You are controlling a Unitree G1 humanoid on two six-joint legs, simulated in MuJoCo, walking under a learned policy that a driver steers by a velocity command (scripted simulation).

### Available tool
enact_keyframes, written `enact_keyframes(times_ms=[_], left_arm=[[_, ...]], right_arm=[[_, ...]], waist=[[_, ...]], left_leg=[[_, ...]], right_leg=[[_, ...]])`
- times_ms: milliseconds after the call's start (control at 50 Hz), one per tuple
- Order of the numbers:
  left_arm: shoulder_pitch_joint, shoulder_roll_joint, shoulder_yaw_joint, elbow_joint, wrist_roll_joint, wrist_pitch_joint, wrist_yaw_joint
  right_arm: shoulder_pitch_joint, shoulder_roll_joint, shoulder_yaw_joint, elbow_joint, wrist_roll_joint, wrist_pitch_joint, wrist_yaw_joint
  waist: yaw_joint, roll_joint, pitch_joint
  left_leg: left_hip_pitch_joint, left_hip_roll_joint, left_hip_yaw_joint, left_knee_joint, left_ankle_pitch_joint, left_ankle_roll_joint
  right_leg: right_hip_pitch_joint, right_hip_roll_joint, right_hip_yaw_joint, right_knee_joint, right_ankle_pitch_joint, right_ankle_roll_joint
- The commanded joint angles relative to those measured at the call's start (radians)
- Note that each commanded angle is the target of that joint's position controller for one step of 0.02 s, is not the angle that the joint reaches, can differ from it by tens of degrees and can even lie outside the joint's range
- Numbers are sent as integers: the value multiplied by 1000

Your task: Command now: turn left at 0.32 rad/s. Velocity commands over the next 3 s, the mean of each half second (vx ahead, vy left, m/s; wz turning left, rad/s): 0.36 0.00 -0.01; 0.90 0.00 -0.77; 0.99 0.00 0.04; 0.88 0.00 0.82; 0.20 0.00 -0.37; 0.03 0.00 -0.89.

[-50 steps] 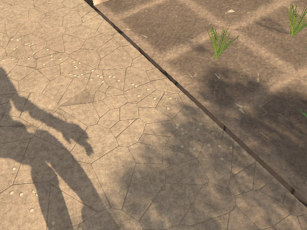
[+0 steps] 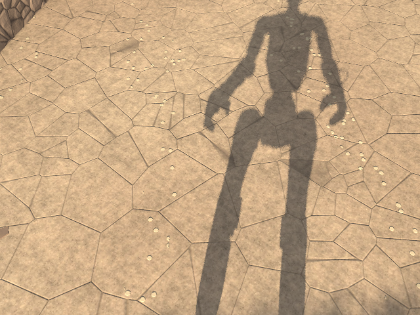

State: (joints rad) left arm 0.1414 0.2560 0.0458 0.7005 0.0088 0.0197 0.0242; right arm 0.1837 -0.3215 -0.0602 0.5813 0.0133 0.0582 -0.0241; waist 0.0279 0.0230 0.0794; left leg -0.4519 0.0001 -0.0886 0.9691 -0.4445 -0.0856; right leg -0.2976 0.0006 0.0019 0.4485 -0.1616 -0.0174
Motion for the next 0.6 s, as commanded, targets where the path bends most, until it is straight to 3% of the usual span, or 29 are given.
enact_keyframes(times_ms=[20, 80, 100, 120, 140, 160, 180, 200, 220, 240, 280, 360, 380, 400, 440, 520, 540, 560, 580, 600], left_arm=[[-24, 197, 51, -51, -11, -7, -4], [-7, 187, 41, -23, -32, -4, -6], [43, 169, 35, 0, -40, -9, -7], [71, 121, 19, 0, -17, -21, -14], [49, 56, -2, -36, 11, -38, -20], [-29, 112, 7, -39, 14, -44, -17], [-73, 162, 25, -48, -14, -48, -24], [-91, 186, 42, -48, -29, -50, -25], [-76, 201, 53, -45, -37, -52, -27], [-65, 184, 52, -40, -43, -63, -33], [-62, 151, 45, -30, -33, -95, -45], [-67, 109, 24, -23, -40, -102, -62], [-91, 107, 25, -30, 54, -48, -95], [-98, 114, 28, -43, 44, -26, -112], [-112, 131, 30, -62, 21, -13, -126], [-110, 150, 27, -88, 23, -16, -129], [-86, 153, 26, -86, 20, -17, -124], [-3, 158, 30, -64, 20, -21, -116], [174, 185, 47, -5, 26, -31, -102], [444, 270, 76, 68, 27, -41, -80]], right_arm=[[-9, -63, -9, -66, -1, -20, 4], [64, -48, -8, -17, -5, -22, 14], [71, -62, -9, -13, -10, -22, 15], [81, -112, -15, -23, -21, -19, 10], [16, -168, -24, -28, -42, -16, 11], [43, -96, -12, -27, -45, -28, 13], [111, -141, -27, 1, -37, -40, 15], [139, -169, -35, 21, -28, -53, 12], [142, -159, -31, 32, -15, -70, 8], [143, -135, -23, 36, -9, -86, 3], [158, -98, -15, 38, -7, -108, 0], [147, -119, -29, 32, -8, -136, 2], [197, -135, -32, 66, -57, -132, 21], [187, -132, -34, 65, -64, -132, 29], [177, -139, -38, 70, -58, -135, 27], [149, -167, -49, 89, -62, -137, 18], [144, -170, -49, 95, -64, -134, 19], [127, -175, -48, 98, -62, -131, 19], [131, -161, -42, 104, -64, -125, 20], [116, -117, -22, 78, -79, -123, 18]], waist=[[14, -223, -175], [-29, -205, -173], [-29, -179, -173], [-12, -36, -212], [29, 218, -180], [-60, 178, -191], [-104, 185, -140], [-114, 195, -75], [-103, 200, -18], [-87, 175, 7], [-83, 121, -12], [-89, 133, -43], [-101, 145, -49], [-100, 169, -19], [-92, 163, 2], [-65, 109, 25], [-52, 100, 23], [-6, 82, -6], [73, 0, -95], [183, -195, -226]], left_leg=[[67, -6, 65, -188, 4, 14], [238, -31, 103, -518, 190, 68], [333, -19, 74, -613, 270, 103], [456, 122, -98, -627, 391, 151], [361, 278, -253, -613, 485, 269], [323, 281, -288, -692, 133, 325], [361, 274, -346, -765, -204, 325], [375, 291, -408, -807, -318, 327], [407, 301, -439, -829, -349, 329], [432, 293, -425, -835, -311, 318], [471, 267, -359, -840, -183, 298], [423, 236, -160, -860, -38, 258], [364, 208, -101, -894, -91, 242], [329, 216, -70, -904, -98, 233], [309, 255, -39, -919, -119, 218], [344, 307, 44, -901, -102, 199], [339, 305, 81, -862, -35, 197], [311, 287, 143, -738, 183, 189], [251, 227, 246, -438, 490, 174], [47, 152, 297, 8, 539, 142]], right_leg=[[160, -229, 206, -119, 177, -222], [113, -220, 185, -53, 213, -186], [51, -198, 162, -28, 175, -134], [-53, -136, 89, 93, 20, -47], [-148, -29, -27, 124, -236, 29], [-129, -30, -11, 213, -303, 57], [-236, -5, -35, 335, -304, 52], [-356, -25, -11, 446, -322, 44], [-464, -53, 22, 510, -287, 33], [-517, -74, 46, 522, -227, 20], [-533, -81, 37, 487, -112, 10], [-426, -69, 0, 358, 21, 29], [-355, -23, -32, 353, -19, 42], [-335, -27, -30, 329, -7, 43], [-312, -47, -30, 293, 7, 27], [-244, -64, -79, 235, -100, -56], [-189, -49, -105, 218, -132, -85], [-67, -3, -143, 193, -148, -110], [151, 62, -152, 163, -196, -131], [433, -28, 73, 74, -434, -174]])
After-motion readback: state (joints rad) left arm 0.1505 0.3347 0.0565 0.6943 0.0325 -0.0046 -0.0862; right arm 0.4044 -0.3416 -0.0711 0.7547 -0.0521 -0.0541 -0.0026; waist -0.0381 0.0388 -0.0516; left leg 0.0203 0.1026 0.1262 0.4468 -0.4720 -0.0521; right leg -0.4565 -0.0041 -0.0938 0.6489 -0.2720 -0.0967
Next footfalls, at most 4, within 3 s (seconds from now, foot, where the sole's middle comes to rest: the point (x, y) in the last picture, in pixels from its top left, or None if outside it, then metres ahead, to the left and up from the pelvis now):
0.12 left None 0.02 0.13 -0.78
0.58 right None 0.23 -0.14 -0.78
1.04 left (277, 234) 0.71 -0.16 -0.78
1.46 right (383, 181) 0.93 -0.57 -0.78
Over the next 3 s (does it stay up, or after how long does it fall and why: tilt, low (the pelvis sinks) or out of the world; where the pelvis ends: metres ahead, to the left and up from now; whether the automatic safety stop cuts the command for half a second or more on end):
stays up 1.66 -0.52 0.00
